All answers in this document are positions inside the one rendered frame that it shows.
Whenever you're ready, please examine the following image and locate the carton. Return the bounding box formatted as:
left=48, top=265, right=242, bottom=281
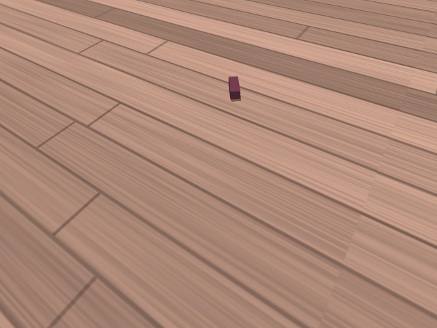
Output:
left=229, top=77, right=240, bottom=100

